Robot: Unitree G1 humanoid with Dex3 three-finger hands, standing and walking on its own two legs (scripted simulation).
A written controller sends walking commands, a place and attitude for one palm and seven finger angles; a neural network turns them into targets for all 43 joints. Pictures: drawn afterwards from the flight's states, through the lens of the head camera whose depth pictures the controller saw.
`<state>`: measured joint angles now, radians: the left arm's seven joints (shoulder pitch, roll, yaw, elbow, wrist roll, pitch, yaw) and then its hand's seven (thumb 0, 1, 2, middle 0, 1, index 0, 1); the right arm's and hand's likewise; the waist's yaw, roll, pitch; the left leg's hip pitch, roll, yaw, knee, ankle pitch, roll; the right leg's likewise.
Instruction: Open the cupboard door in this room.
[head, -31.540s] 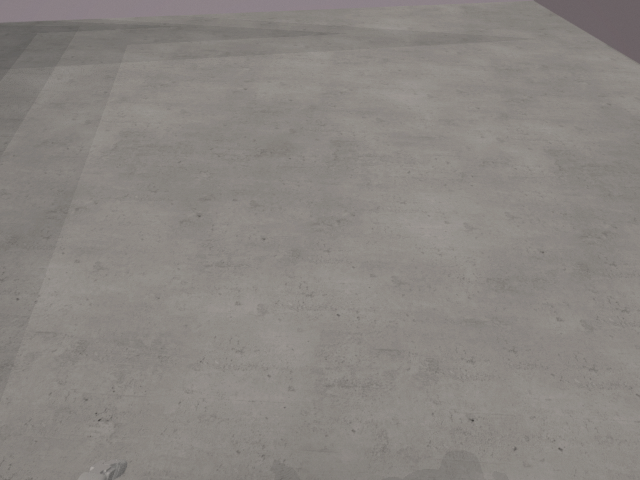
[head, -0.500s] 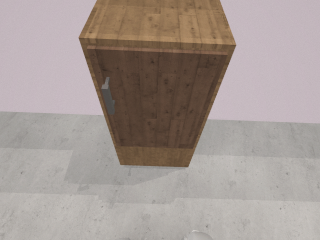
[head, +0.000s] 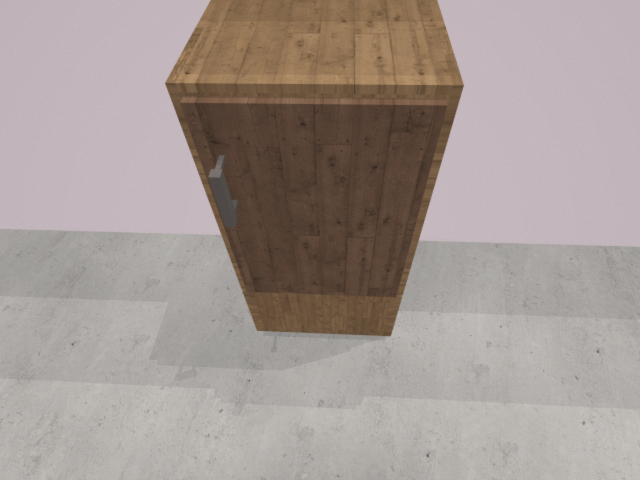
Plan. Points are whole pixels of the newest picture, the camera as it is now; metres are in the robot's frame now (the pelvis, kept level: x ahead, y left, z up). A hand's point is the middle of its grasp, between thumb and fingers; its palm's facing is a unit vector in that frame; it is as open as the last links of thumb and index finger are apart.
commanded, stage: come to a stop and stand still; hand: left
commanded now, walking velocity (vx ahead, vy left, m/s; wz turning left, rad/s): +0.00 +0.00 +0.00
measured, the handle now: (226, 192) +0.58 +0.23 -0.04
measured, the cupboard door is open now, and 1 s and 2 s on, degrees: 0 0 0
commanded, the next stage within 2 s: look again from close up in 0.44 s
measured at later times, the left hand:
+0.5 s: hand out of the picture +0.05 +0.25 -0.17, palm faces -0.01 -0.96 -0.27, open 7.4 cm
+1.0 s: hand out of the picture +0.02 +0.21 -0.17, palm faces -0.04 -0.97 -0.25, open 7.4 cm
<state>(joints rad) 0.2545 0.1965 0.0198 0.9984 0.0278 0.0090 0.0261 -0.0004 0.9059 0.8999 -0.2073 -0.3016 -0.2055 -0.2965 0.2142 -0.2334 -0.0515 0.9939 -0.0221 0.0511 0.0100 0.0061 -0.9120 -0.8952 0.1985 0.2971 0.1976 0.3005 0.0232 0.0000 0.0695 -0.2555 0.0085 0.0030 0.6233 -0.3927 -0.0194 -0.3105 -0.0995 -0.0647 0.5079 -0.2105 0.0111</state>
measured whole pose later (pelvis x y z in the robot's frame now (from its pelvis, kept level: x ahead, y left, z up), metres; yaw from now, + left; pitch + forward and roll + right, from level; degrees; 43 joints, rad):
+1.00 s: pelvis -0.02 +0.02 +0.00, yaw -2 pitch -2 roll +1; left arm 0.25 0.20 0.01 1.03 0.01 0.02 0.02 0.00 0.90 0.90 -0.20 -0.30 -0.20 -0.30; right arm 0.30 -0.21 -0.03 1.06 -0.02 0.01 -0.01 0.01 -0.91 -0.89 0.20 0.30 0.20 0.30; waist -0.02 0.01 0.04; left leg -0.18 0.03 0.04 0.51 -0.29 -0.02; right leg -0.30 -0.07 -0.04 0.50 -0.17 0.03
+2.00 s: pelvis +0.00 +0.04 -0.02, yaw -3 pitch -2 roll +0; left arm 0.20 0.20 0.02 0.97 0.01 0.03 0.05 0.00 0.91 0.90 -0.20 -0.30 -0.20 -0.30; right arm 0.23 -0.18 -0.04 0.95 -0.02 0.00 -0.02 0.01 -0.91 -0.89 0.20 0.30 0.20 0.30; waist -0.01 -0.01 0.05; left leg -0.20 0.02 0.07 0.63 -0.41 0.02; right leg -0.32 -0.10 -0.05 0.62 -0.28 0.04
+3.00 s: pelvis +0.03 +0.00 -0.01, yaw -2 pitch -1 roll +1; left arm 0.19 0.17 0.01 1.08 0.01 -0.01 0.02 0.00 0.91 0.90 -0.20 -0.30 -0.20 -0.30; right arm 0.26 -0.16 0.00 1.09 -0.02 -0.01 -0.03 0.00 -0.91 -0.89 0.20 0.30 0.20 0.30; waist 0.00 0.01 0.05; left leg -0.10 0.06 0.05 0.47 -0.35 -0.05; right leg -0.26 -0.04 -0.06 0.55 -0.28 0.00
